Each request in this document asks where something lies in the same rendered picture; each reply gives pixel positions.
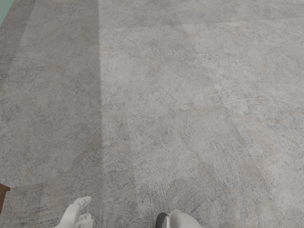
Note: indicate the wardrobe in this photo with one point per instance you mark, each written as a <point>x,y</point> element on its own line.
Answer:
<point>3,190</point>

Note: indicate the robot right thigh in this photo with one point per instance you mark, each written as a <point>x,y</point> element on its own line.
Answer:
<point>180,220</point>

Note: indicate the robot left hand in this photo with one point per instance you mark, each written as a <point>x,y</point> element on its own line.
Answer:
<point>73,211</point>

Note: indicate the robot right foot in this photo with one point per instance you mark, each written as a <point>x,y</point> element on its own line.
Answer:
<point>160,220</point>

